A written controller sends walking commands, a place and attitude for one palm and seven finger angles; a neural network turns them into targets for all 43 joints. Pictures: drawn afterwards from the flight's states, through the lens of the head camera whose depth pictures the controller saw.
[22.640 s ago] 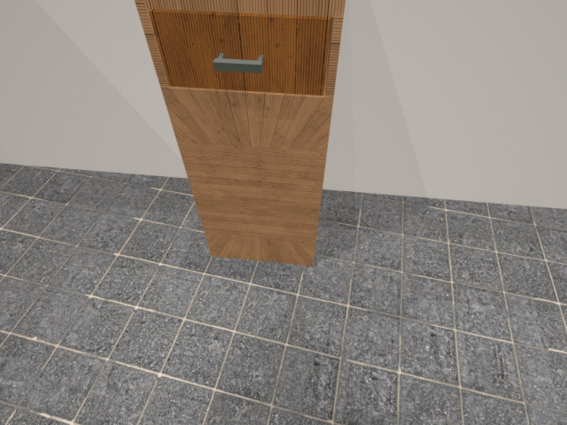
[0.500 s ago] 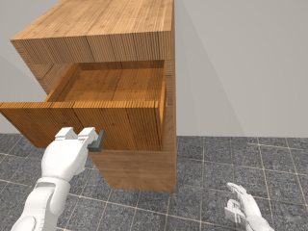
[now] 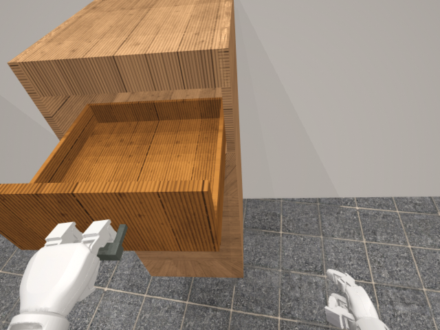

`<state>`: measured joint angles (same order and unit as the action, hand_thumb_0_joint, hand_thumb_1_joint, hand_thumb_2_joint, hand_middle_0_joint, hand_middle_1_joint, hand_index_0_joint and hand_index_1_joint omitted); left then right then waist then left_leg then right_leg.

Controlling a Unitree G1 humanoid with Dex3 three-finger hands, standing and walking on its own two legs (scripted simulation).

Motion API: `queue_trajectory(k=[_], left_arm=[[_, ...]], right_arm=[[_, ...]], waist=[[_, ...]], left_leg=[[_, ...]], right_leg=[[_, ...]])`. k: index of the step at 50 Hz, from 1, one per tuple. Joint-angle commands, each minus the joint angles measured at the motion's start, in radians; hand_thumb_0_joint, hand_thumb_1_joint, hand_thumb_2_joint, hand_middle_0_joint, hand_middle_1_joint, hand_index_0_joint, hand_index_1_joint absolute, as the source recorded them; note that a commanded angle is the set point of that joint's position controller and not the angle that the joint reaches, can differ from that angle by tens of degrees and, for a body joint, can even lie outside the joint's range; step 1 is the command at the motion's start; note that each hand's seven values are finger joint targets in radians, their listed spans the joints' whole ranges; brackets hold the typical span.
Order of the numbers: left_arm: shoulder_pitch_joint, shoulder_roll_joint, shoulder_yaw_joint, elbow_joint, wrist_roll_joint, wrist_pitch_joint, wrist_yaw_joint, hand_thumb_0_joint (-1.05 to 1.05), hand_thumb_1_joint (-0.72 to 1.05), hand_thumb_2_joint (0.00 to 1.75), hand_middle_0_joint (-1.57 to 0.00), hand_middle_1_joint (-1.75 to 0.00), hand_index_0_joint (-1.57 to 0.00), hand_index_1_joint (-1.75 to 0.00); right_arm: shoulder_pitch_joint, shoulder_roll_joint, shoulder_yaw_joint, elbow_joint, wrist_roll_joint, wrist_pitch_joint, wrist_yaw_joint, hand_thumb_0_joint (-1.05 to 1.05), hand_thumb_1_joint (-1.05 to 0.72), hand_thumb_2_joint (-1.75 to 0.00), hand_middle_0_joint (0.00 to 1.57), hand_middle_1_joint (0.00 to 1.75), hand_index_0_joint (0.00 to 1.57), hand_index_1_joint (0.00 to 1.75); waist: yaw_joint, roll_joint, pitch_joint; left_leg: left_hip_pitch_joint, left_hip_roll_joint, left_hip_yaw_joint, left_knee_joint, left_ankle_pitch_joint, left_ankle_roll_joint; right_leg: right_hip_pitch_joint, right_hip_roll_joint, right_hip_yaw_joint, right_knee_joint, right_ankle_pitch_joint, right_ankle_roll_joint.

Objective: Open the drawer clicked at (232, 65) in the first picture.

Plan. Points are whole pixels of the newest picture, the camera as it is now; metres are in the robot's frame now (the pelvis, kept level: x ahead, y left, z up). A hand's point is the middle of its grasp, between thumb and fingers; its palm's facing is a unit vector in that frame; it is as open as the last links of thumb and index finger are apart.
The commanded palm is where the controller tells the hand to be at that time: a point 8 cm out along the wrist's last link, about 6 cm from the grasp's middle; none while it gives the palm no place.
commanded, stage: pull the drawer open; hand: left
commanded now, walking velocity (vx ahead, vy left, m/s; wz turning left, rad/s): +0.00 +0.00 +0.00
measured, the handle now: (91, 240) +0.21 +0.24 +0.11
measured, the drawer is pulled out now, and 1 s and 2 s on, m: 0.27 0.30 0.29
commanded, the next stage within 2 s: open the thumb to release the handle in 0.40 s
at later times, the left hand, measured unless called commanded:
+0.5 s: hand (74, 308) +0.12 +0.23 +0.09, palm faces +0.04 -0.11 -0.99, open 5.7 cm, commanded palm +0.09 +0.23 +0.15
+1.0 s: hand (78, 298) +0.14 +0.22 +0.10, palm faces +0.07 -0.10 -0.99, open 12.0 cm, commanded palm +0.09 +0.23 +0.15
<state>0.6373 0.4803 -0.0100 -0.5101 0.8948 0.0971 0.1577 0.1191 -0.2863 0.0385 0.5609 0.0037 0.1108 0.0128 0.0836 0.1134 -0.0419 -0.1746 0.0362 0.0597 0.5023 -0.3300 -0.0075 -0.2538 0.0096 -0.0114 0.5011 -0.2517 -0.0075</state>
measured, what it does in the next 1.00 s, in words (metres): stands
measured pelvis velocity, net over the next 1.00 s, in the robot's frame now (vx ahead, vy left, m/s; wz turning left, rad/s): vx -0.02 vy -0.01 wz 0.03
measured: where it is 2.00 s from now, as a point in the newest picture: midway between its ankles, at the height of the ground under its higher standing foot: outside the picture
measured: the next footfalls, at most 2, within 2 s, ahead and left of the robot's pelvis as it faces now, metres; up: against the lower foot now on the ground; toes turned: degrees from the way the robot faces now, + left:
none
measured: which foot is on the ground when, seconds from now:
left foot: down 0.00-1.00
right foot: down 0.00-1.00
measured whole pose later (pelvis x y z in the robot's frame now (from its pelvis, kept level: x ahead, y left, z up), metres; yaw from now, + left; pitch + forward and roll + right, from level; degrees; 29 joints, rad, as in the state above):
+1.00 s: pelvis -0.02 -0.01 +0.00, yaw +2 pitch -3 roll +0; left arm 0.55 0.48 -0.04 -0.49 0.92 0.11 0.13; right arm 0.08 -0.24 0.07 0.58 0.00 0.09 -0.01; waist 0.12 0.11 -0.01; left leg -0.15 0.03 0.03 0.52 -0.31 -0.01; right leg -0.22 0.00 -0.04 0.52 -0.24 -0.02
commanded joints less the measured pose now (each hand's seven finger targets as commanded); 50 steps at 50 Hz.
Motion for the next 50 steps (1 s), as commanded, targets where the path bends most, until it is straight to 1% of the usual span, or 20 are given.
queue_trajectory(k=[1, 3, 4, 12, 14, 17, 21, 24, 25, 26, 27, 29, 32, 35, 37, 38, 41, 45, 46, 50], left_arm=[[0.127, 0.172, 0.219, -0.261, -0.005, -0.011, 0.094, 0.0, 0.9, 0.9, -0.4, -1.35, -0.4, -1.35], [0.166, 0.185, 0.234, -0.279, -0.008, -0.011, 0.113, 0.0, 0.9, 0.9, -0.4, -1.35, -0.4, -1.35], [0.179, 0.156, 0.213, -0.304, -0.003, -0.014, 0.12, 0.0, 0.9, 0.9, -0.4, -1.35, -0.4, -1.35], [0.284, 0.174, 0.255, -0.292, -0.015, -0.031, 0.165, 0.0, 0.9, 0.9, -0.4, -1.35, -0.4, -1.35], [0.255, 0.169, 0.254, -0.293, -0.012, -0.028, 0.164, 0.0, 0.9, 0.9, -0.4, -1.35, -0.4, -1.35], [0.28, 0.183, 0.275, -0.285, -0.014, -0.023, 0.176, 0.0, 0.9, 0.9, -0.4, -1.35, -0.4, -1.35], [0.277, 0.169, 0.261, -0.303, -0.014, -0.014, 0.176, 0.0, 0.9, 0.9, -0.4, -1.35, -0.4, -1.35], [0.26, 0.179, 0.273, -0.292, -0.011, -0.005, 0.174, 0.0, 0.9, 0.9, -0.4, -1.35, -0.4, -1.35], [-0.088, 0.157, 0.21, -0.27, 0.026, -0.012, 0.169, 0.0, 0.9, 0.9, -0.4, -1.35, -0.4, -1.35], [-0.059, 0.147, 0.23, -0.236, 0.031, -0.019, 0.171, 0.0, 0.83, 0.87, -0.4, -1.34, -0.4, -1.34], [-0.042, 0.138, 0.212, -0.216, 0.04, -0.024, 0.169, 0.0, 0.76, 0.84, -0.39, -1.34, -0.39, -1.34], [-0.028, 0.142, 0.215, -0.224, 0.039, -0.02, 0.162, 0.0, 0.62, 0.78, -0.38, -1.32, -0.38, -1.32], [-0.065, 0.128, 0.169, -0.222, 0.049, 0.004, 0.138, 0.0, 0.41, 0.69, -0.36, -1.3, -0.36, -1.3], [-0.103, 0.128, 0.15, -0.184, 0.053, 0.026, 0.102, 0.0, 0.2, 0.6, -0.35, -1.27, -0.35, -1.27], [-0.144, 0.139, 0.141, -0.184, 0.066, 0.038, 0.083, 0.0, 0.06, 0.54, -0.34, -1.26, -0.34, -1.26], [-0.154, 0.147, 0.145, -0.183, 0.066, 0.05, 0.074, 0.0, -0.01, 0.51, -0.33, -1.25, -0.33, -1.25], [-0.158, 0.113, 0.098, -0.177, 0.059, 0.05, 0.045, 0.0, -0.22, 0.42, -0.32, -1.23, -0.32, -1.23], [-0.151, 0.149, 0.136, -0.159, 0.038, 0.043, 0.021, 0.0, -0.5, 0.3, -0.3, -1.2, -0.3, -1.2], [-0.138, 0.154, 0.146, -0.155, 0.037, 0.037, 0.019, 0.0, -0.5, 0.3, -0.3, -1.2, -0.3, -1.2], [-0.138, 0.175, 0.182, -0.14, 0.024, 0.018, 0.014, 0.0, -0.5, 0.3, -0.3, -1.2, -0.3, -1.2]], right_arm=[[-0.184, -0.088, -0.039, -0.198, 0.004, -0.061, -0.007, 0.0, -0.9, -0.9, 0.2, 0.3, 0.2, 0.3], [-0.188, -0.097, -0.043, -0.208, 0.006, -0.063, -0.006, 0.0, -0.9, -0.9, 0.2, 0.3, 0.2, 0.3], [-0.176, -0.086, -0.041, -0.217, 0.0, -0.065, -0.001, 0.0, -0.9, -0.9, 0.2, 0.3, 0.2, 0.3], [-0.164, -0.094, -0.052, -0.224, -0.006, -0.059, -0.003, 0.0, -0.9, -0.9, 0.2, 0.3, 0.2, 0.3], [-0.166, -0.091, -0.047, -0.218, -0.006, -0.061, -0.002, 0.0, -0.9, -0.9, 0.2, 0.3, 0.2, 0.3], [-0.171, -0.089, -0.047, -0.218, -0.004, -0.059, -0.006, 0.0, -0.9, -0.9, 0.2, 0.3, 0.2, 0.3], [-0.17, -0.088, -0.046, -0.218, -0.002, -0.057, -0.001, 0.0, -0.9, -0.9, 0.2, 0.3, 0.2, 0.3], [-0.17, -0.082, -0.041, -0.214, -0.001, -0.054, -0.001, 0.0, -0.9, -0.9, 0.2, 0.3, 0.2, 0.3], [-0.179, -0.077, -0.041, -0.164, -0.018, -0.052, -0.008, 0.0, -0.9, -0.9, 0.2, 0.3, 0.2, 0.3], [-0.169, -0.065, -0.054, -0.177, -0.018, -0.067, -0.015, 0.0, -0.9, -0.9, 0.2, 0.3, 0.2, 0.3], [-0.162, -0.064, -0.052, -0.174, -0.019, -0.075, -0.015, 0.0, -0.9, -0.9, 0.2, 0.3, 0.2, 0.3], [-0.154, -0.059, -0.051, -0.175, -0.013, -0.083, -0.015, 0.0, -0.9, -0.9, 0.2, 0.3, 0.2, 0.3], [-0.166, -0.056, -0.05, -0.17, -0.009, -0.075, -0.018, 0.0, -0.9, -0.9, 0.2, 0.3, 0.2, 0.3], [-0.189, -0.05, -0.04, -0.155, -0.004, -0.072, -0.02, 0.0, -0.9, -0.9, 0.2, 0.3, 0.2, 0.3], [-0.195, -0.05, -0.03, -0.155, -0.006, -0.07, -0.022, 0.0, -0.9, -0.9, 0.2, 0.3, 0.2, 0.3], [-0.222, -0.054, -0.024, -0.158, 0.0, -0.069, -0.024, 0.0, -0.9, -0.9, 0.2, 0.3, 0.2, 0.3], [-0.204, -0.046, -0.021, -0.154, -0.003, -0.068, -0.021, 0.0, -0.9, -0.9, 0.2, 0.3, 0.2, 0.3], [-0.208, -0.048, -0.013, -0.149, 0.0, -0.07, -0.028, 0.0, -0.9, -0.9, 0.2, 0.3, 0.2, 0.3], [-0.206, -0.049, -0.013, -0.151, -0.004, -0.071, -0.029, 0.0, -0.9, -0.9, 0.2, 0.3, 0.2, 0.3], [-0.204, -0.049, -0.013, -0.146, -0.003, -0.074, -0.036, 0.0, -0.9, -0.9, 0.2, 0.3, 0.2, 0.3]], waist=[[0.067, -0.069, -0.093], [0.068, -0.049, -0.108], [0.073, -0.05, -0.12], [0.072, -0.098, -0.063], [0.069, -0.069, -0.063], [0.078, -0.066, -0.081], [0.076, -0.039, -0.084], [0.071, -0.064, -0.064], [-0.003, -0.073, 0.002], [0.034, -0.064, -0.027], [0.031, -0.04, -0.025], [0.049, -0.036, -0.105], [0.051, -0.081, -0.13], [0.048, -0.088, -0.067], [0.048, -0.09, -0.055], [0.051, -0.059, -0.059], [0.051, -0.076, -0.045], [0.048, -0.091, -0.032], [0.052, -0.116, -0.023], [0.051, -0.089, -0.009]], left_leg=[[-0.066, -0.014, -0.012, -0.036, 0.321, 0.013], [-0.058, -0.009, -0.015, -0.023, 0.31, 0.009], [-0.058, -0.012, -0.014, -0.016, 0.315, 0.013], [-0.075, -0.008, -0.019, 0.01, 0.248, 0.016], [-0.074, -0.008, -0.023, 0.007, 0.234, 0.014], [-0.085, -0.008, -0.023, 0.007, 0.275, 0.012], [-0.073, -0.002, -0.024, 0.007, 0.309, 0.01], [-0.073, 0.0, -0.03, 0.006, 0.288, 0.009], [-0.083, -0.022, -0.051, 0.009, 0.23, 0.013], [-0.063, -0.014, -0.052, 0.004, 0.212, 0.018], [-0.051, -0.015, -0.052, 0.003, 0.21, 0.017], [-0.025, -0.014, -0.052, 0.0, 0.233, 0.013], [-0.027, -0.021, -0.047, -0.002, 0.279, 0.013], [-0.043, -0.02, -0.043, -0.026, 0.244, 0.013], [-0.046, -0.021, -0.043, -0.035, 0.243, 0.017], [-0.034, -0.018, -0.049, -0.04, 0.237, 0.013], [-0.032, -0.021, -0.038, -0.052, 0.232, 0.02], [-0.032, -0.022, -0.032, -0.06, 0.209, 0.02], [-0.036, -0.024, -0.03, -0.062, 0.206, 0.021], [-0.038, -0.025, -0.026, -0.068, 0.17, 0.019]], right_leg=[[0.118, -0.015, 0.013, -0.048, 0.257, 0.003], [0.107, -0.016, 0.027, -0.045, 0.234, 0.002], [0.102, -0.023, 0.022, -0.039, 0.226, 0.002], [0.046, -0.031, 0.049, -0.047, 0.164, 0.009], [0.032, -0.029, 0.058, -0.05, 0.121, 0.003], [0.066, -0.026, 0.046, -0.029, 0.212, 0.004], [0.064, -0.025, 0.036, -0.021, 0.229, 0.004], [0.051, -0.022, 0.041, -0.026, 0.197, 0.003], [-0.045, -0.013, 0.037, -0.031, 0.14, -0.004], [-0.023, -0.011, 0.022, -0.035, 0.096, -0.006], [-0.031, -0.011, 0.018, -0.038, 0.083, -0.006], [0.005, -0.011, 0.012, -0.027, 0.088, -0.008], [0.043, -0.012, 0.006, -0.023, 0.167, -0.005], [0.045, -0.009, 0.003, -0.042, 0.135, -0.006], [0.052, -0.01, -0.003, -0.046, 0.137, -0.005], [0.064, -0.004, 0.013, -0.05, 0.129, -0.01], [0.073, -0.008, -0.007, -0.064, 0.118, -0.004], [0.093, -0.012, 0.008, -0.091, 0.11, 0.002], [0.095, -0.013, 0.007, -0.095, 0.111, 0.005], [0.091, -0.017, 0.021, -0.12, 0.054, 0.005]])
